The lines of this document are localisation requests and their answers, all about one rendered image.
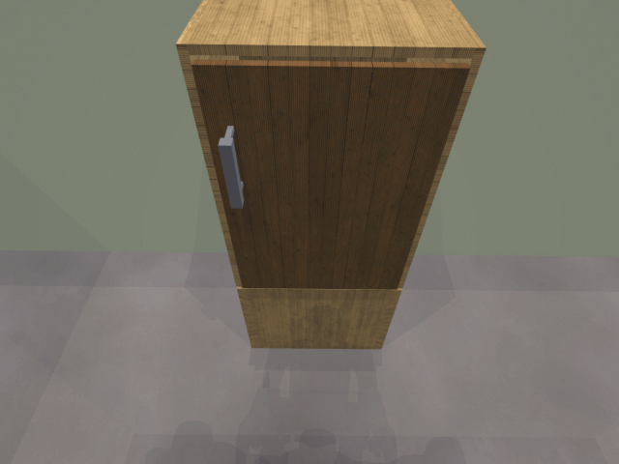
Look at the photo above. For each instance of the cupboard door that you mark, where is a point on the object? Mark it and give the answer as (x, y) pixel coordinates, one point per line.
(337, 161)

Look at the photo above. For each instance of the handle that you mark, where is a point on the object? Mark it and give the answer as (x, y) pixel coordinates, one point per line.
(230, 169)

